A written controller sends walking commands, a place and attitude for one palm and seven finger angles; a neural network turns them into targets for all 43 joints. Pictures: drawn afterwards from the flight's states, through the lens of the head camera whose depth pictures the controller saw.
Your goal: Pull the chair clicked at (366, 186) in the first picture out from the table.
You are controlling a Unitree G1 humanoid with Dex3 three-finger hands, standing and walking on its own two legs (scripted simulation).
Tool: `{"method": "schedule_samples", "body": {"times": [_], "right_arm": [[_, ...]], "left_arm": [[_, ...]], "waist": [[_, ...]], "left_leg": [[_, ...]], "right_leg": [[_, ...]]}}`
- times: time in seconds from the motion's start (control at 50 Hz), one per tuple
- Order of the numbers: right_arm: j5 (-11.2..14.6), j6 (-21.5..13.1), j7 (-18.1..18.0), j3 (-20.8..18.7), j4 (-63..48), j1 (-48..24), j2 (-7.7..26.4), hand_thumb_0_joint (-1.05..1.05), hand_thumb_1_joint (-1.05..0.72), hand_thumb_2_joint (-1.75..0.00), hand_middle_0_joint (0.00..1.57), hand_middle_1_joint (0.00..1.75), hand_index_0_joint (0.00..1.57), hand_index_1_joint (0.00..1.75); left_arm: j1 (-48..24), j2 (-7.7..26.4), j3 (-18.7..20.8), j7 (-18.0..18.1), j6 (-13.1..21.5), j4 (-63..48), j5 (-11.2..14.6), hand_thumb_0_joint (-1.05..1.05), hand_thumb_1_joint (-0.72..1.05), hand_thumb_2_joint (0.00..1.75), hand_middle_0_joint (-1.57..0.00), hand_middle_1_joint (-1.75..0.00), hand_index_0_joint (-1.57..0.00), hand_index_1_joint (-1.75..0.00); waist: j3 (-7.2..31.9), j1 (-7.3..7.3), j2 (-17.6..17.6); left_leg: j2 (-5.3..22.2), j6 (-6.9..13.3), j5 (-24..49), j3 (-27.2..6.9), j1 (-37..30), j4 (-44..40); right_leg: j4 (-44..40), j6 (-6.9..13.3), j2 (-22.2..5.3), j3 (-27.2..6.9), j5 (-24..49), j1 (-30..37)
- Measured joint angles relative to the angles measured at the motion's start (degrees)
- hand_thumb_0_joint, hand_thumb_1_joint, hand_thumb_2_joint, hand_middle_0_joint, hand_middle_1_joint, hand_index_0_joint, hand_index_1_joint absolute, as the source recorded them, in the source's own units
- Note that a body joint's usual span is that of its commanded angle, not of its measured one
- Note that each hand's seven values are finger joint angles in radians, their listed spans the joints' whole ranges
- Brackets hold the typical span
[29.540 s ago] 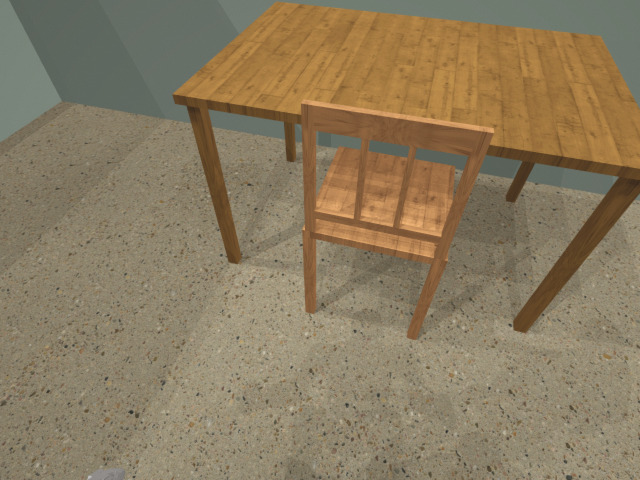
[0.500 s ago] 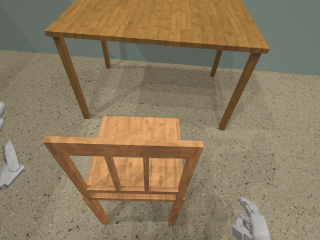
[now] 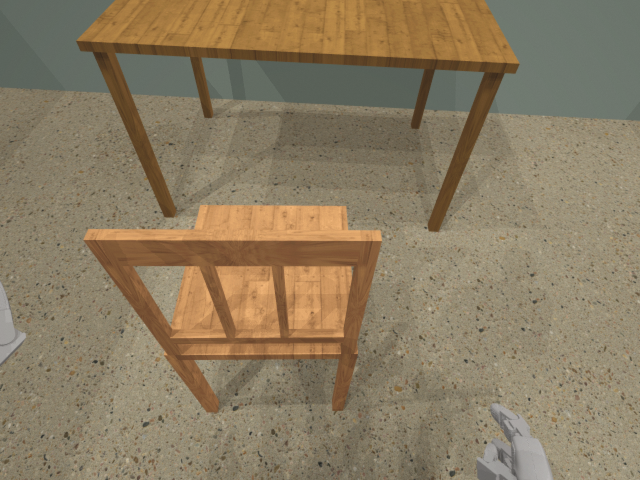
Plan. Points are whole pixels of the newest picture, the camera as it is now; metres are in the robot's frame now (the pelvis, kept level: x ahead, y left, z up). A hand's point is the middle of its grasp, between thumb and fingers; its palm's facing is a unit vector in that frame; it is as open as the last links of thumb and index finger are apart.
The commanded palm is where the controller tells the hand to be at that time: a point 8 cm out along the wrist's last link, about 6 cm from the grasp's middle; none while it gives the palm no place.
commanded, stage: step back with the hand held close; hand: left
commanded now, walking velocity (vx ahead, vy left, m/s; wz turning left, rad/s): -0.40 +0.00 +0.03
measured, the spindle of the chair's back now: (220, 302) +0.40 +0.19 -0.11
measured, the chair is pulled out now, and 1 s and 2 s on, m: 0.61 0.61 0.61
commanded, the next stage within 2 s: stop stepping back and stand still in 0.10 s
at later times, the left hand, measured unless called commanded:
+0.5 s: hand out of the picture +0.07 +0.26 +0.15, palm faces +0.43 -0.77 -0.48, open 7.4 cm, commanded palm +0.02 +0.29 +0.18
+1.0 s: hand out of the picture +0.07 +0.25 +0.16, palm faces +0.44 -0.78 -0.44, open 7.4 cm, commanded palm none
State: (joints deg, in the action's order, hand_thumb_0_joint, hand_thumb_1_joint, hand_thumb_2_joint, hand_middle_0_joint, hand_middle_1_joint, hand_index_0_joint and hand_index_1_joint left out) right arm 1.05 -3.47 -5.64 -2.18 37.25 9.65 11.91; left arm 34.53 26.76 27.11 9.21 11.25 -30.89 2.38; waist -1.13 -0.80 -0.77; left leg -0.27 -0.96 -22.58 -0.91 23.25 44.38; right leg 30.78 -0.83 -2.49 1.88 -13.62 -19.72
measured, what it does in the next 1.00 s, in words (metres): walks backwards: left foot, then right foot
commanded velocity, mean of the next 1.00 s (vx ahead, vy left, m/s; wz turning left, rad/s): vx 0.05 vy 0.01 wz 0.00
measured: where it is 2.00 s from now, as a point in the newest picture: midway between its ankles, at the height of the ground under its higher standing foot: outside the picture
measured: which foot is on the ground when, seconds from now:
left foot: up 0.00-0.02, down 0.04-0.32, up 0.34-0.50, down 0.52-1.00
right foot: down 0.00-0.06, up 0.08-0.30, down 0.32-1.00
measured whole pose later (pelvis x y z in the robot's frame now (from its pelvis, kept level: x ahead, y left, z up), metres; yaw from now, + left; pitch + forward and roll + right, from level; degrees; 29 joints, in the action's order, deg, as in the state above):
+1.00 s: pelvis -0.13 -0.02 +0.01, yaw +1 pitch +0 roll -1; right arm 1.0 -7.2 -4.2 -0.1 38.1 13.2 10.2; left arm 31.3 21.1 21.8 9.3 10.5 -25.9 1.8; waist -0.4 -0.1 1.0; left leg 1.2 0.5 -16.1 0.8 12.0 28.1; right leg 24.4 -0.8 -1.2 3.6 -12.7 -11.6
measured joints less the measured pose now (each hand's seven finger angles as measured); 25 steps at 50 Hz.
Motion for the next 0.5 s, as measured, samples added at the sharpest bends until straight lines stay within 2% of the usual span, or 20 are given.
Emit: {"method": "schedule_samples", "body": {"times": [0.04, 0.08, 0.1, 0.14, 0.18, 0.24, 0.3, 0.34, 0.36, 0.42, 0.46, 0.5], "right_arm": [[0.01, -0.04, -0.34, -0.27, -0.74, 0.21, 0.94, 0.01, -0.91, -0.9, 0.2, 0.3, 0.2, 0.3], [0.19, -0.23, -0.17, -0.95, -0.19, -0.84, 0.01, 0.01, -0.91, -0.9, 0.2, 0.3, 0.2, 0.29], [-0.11, -0.52, 0.09, -0.94, -0.25, -1.13, -0.5, 0.01, -0.91, -0.9, 0.2, 0.3, 0.2, 0.29], [-1.06, -2.01, 0.6, -0.64, -0.64, -1.14, -1.28, 0.01, -0.91, -0.9, 0.2, 0.3, 0.2, 0.29], [-1.15, -3.61, 1.36, -0.3, -0.92, -0.88, -1.97, 0.01, -0.91, -0.9, 0.2, 0.3, 0.2, 0.29], [-1.17, -5.17, 2.18, 0.51, -1.02, -0.76, -2.9, 0.01, -0.91, -0.9, 0.2, 0.3, 0.2, 0.29], [-0.73, -4.98, 2.53, 1.63, -1.92, -0.71, -3.35, 0.01, -0.91, -0.9, 0.2, 0.3, 0.2, 0.3], [-0.3, -4.44, 2.5, 2.15, -1.8, -1.18, -2.53, 0.01, -0.9, -0.9, 0.2, 0.3, 0.2, 0.3], [0.0, -3.94, 2.48, 2.24, -1.43, -1.02, -2.17, 0.01, -0.9, -0.9, 0.2, 0.3, 0.2, 0.3], [0.55, -2.0, 2.4, 2.18, -0.05, 1.19, -1.36, 0.01, -0.9, -0.9, 0.2, 0.3, 0.21, 0.3], [0.49, -1.3, 2.0, 2.08, 0.65, 3.25, -0.55, 0.01, -0.9, -0.9, 0.2, 0.3, 0.21, 0.3], [0.37, -1.45, 1.4, 1.64, 0.96, 5.27, 0.66, 0.01, -0.91, -0.9, 0.2, 0.3, 0.2, 0.3]], "left_arm": [[-1.26, -0.5, 0.09, 0.72, -0.54, 0.59, -0.13, 0.01, 0.89, 0.89, -0.22, -0.3, -0.22, -0.3], [-2.52, -0.41, 0.03, 0.9, -0.84, 0.67, -0.26, 0.02, 0.89, 0.9, -0.21, -0.3, -0.21, -0.3], [-2.29, -0.56, -0.1, 0.79, -1.03, 0.37, -0.13, 0.02, 0.89, 0.9, -0.21, -0.3, -0.21, -0.3], [-1.49, -1.22, -0.93, 0.43, -1.36, -1.05, -0.09, 0.02, 0.89, 0.9, -0.21, -0.3, -0.21, -0.3], [-0.88, -1.58, -1.85, 0.09, -0.85, -3.29, -0.16, 0.02, 0.89, 0.9, -0.21, -0.3, -0.21, -0.3], [0.08, -0.73, -1.41, -0.46, 1.03, -5.98, 0.24, 0.02, 0.89, 0.9, -0.21, -0.3, -0.21, -0.3], [1.11, 0.97, 0.71, -0.58, 1.43, -5.48, 0.83, 0.02, 0.89, 0.9, -0.21, -0.3, -0.21, -0.3], [0.21, 0.62, 0.6, -0.81, 1.0, -2.91, 0.83, 0.02, 0.89, 0.9, -0.21, -0.3, -0.21, -0.3], [-0.2, 0.22, 0.01, -0.91, 0.43, -1.5, 0.93, 0.02, 0.89, 0.9, -0.21, -0.3, -0.21, -0.3], [0.21, -1.73, -2.07, -0.59, -1.91, 2.1, 1.18, 0.01, 0.89, 0.9, -0.21, -0.3, -0.21, -0.3], [0.3, -3.19, -3.33, -0.31, -2.83, 4.45, 0.89, 0.01, 0.89, 0.9, -0.21, -0.3, -0.21, -0.3], [-0.68, -4.13, -4.46, -0.17, -3.15, 5.9, 0.36, 0.02, 0.89, 0.9, -0.21, -0.3, -0.21, -0.3]], "waist": [[0.02, -0.94, 0.69], [-1.66, -0.47, -1.86], [-2.05, -0.15, -2.58], [-2.33, -0.02, -2.08], [-2.7, 0.49, -1.09], [-2.59, 1.54, -0.07], [-1.83, 2.06, 0.88], [-2.54, 1.96, 3.7], [-2.46, 1.75, 4.59], [0.2, 1.54, 3.61], [2.3, 0.73, 2.49], [3.56, -0.17, 2.14]], "left_leg": [[1.49, 0.64, 7.14, 0.34, -5.09, -11.0], [0.07, 1.03, 6.83, 1.4, -5.65, -12.95], [-0.09, 1.14, 7.14, 1.81, -5.4, -13.19], [0.75, 1.14, 8.39, 1.35, -4.4, -13.73], [1.91, 0.92, 10.1, 0.54, -3.73, -14.73], [3.23, 0.22, 12.27, 0.11, -2.3, -15.72], [3.8, -0.6, 13.13, 0.21, 0.18, -14.26], [5.1, -0.65, 10.97, -0.85, 1.73, -10.9], [4.94, -0.47, 6.72, -1.46, 2.15, -8.62], [1.66, 0.39, 1.49, -0.9, 1.88, 1.38], [0.41, 1.3, 0.53, 0.66, -1.32, 0.69], [0.4, 2.18, 0.33, 1.44, -6.19, -6.56]], "right_leg": [[1.45, -0.63, -0.13, 1.16, -0.08, -1.42], [3.73, -0.88, -1.57, 0.2, -0.01, -2.84], [6.28, -0.83, -1.45, -0.36, -2.76, -3.8], [12.57, -0.64, 0.08, -0.72, -8.85, -5.21], [14.1, -0.2, 1.24, -0.06, -9.99, -4.39], [10.2, 0.41, 1.69, 0.74, -9.47, -1.2], [0.04, -0.03, 1.04, 0.87, -6.63, 4.28], [-3.78, -0.23, 2.27, 1.88, -0.98, 6.09], [-3.37, -0.16, 2.58, 2.14, -0.57, 5.98], [-1.91, 0.12, 1.23, 0.98, -1.29, 4.95], [-2.04, -0.08, 0.19, 0.74, -1.25, 4.8], [-2.15, -0.4, -0.12, 1.69, -1.03, 4.68]]}}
